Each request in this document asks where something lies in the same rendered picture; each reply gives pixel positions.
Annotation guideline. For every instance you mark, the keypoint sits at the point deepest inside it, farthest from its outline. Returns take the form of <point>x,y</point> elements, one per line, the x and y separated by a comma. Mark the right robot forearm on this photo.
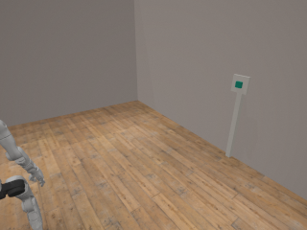
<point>26,163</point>

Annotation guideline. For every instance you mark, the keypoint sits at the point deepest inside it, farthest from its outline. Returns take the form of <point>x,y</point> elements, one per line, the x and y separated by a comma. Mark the button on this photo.
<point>238,84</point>

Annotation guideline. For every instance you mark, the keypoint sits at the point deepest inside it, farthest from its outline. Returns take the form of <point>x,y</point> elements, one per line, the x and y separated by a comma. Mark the robot right upper arm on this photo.
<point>8,143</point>

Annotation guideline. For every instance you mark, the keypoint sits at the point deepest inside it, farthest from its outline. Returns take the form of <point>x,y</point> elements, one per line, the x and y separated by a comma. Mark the panel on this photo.
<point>241,92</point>

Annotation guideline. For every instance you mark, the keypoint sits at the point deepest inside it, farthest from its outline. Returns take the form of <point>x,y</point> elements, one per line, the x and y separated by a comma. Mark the right robot shin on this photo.
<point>35,217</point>

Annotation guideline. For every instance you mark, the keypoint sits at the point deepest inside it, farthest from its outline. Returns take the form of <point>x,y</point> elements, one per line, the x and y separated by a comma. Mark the right robot thigh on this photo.
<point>18,186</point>

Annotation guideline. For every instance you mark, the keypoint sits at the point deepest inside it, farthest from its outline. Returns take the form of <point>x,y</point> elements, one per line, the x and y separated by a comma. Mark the right robot hand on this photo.
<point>39,176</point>

